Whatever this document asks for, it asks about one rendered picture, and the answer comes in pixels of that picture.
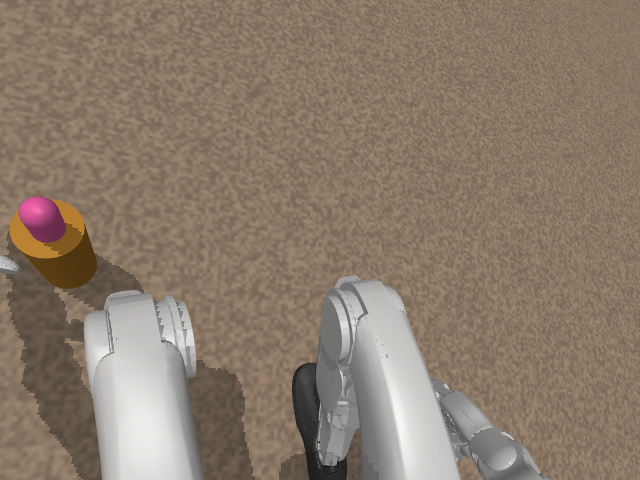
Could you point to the right robot hand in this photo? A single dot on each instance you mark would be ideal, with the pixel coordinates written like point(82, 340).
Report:
point(462, 416)

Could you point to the left robot hand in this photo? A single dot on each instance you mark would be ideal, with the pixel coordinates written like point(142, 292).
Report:
point(8, 266)

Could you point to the right robot foot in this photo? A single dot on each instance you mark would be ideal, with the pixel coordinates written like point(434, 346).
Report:
point(306, 404)

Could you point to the bottle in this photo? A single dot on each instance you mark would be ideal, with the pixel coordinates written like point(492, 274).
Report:
point(52, 235)

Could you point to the right robot arm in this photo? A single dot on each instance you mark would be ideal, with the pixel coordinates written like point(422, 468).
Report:
point(499, 457)

